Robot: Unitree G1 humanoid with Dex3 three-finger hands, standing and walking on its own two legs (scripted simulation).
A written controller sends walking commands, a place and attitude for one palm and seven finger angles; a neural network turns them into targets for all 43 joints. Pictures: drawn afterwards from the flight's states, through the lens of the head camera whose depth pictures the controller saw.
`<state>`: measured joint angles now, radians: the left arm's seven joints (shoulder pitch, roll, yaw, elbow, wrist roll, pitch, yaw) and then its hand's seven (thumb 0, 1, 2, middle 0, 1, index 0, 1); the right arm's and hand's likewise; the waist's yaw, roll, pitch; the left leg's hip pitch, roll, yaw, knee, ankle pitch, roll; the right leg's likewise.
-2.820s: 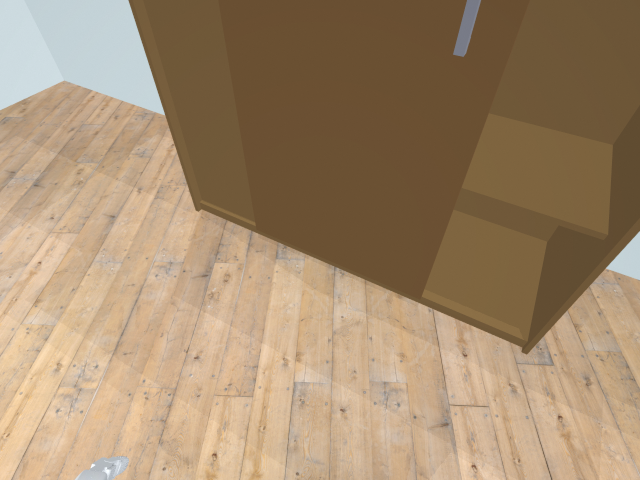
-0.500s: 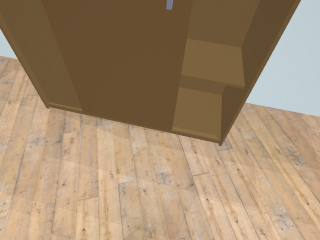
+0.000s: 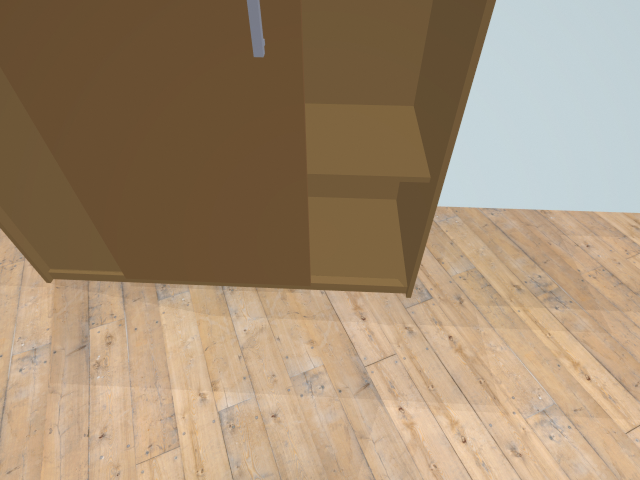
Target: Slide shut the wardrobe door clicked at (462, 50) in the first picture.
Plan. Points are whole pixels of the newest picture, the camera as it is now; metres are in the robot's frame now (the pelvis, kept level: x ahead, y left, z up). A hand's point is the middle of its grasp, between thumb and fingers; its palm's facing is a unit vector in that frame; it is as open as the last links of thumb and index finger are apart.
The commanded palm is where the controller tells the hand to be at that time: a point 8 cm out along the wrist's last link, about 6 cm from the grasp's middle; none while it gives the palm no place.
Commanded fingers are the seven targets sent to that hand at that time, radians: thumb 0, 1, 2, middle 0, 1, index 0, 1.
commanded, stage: take the last steps up to it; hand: left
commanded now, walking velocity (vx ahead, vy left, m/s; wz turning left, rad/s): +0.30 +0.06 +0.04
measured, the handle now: out of the picture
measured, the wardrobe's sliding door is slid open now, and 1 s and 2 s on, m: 0.37 0.37 0.37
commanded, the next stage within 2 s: come to a stop and stand still in 0.90 s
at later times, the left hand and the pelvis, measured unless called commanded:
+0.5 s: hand (146, 459) +0.19 +0.28 -0.18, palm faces +0.06 -0.99 -0.16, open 7.3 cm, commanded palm none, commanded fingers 0.00 0.90 0.90 -0.20 -0.30 -0.20 -0.30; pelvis +0.16 +0.10 +0.00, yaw -1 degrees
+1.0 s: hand (217, 319) +0.44 +0.22 -0.17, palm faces +0.06 -0.98 -0.20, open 7.1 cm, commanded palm none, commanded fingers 0.00 0.90 0.90 -0.20 -0.30 -0.20 -0.30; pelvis +0.36 +0.04 +0.00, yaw +0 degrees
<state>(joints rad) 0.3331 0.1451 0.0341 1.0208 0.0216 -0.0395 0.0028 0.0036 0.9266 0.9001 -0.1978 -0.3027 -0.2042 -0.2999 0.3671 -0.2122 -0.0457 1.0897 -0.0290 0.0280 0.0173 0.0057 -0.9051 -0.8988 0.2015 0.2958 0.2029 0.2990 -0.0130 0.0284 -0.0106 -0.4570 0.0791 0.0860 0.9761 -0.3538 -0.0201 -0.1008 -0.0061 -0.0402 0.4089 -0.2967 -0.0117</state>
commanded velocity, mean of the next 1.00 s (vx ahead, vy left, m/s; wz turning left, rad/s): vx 0.25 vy -0.01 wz -0.02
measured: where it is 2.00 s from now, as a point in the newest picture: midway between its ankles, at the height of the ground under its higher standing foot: (321, 445)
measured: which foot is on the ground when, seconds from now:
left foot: up 0.00-0.22, down 0.24-0.82, up 0.84-1.00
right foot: down 0.00-0.24, up 0.26-0.80, down 0.82-1.00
